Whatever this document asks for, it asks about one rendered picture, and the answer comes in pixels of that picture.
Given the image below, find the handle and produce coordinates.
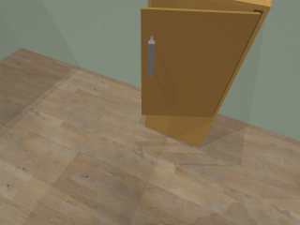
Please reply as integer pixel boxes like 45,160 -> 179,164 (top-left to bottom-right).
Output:
147,36 -> 156,76

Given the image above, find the cupboard door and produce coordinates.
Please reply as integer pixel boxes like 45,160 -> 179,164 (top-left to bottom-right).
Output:
141,7 -> 262,118

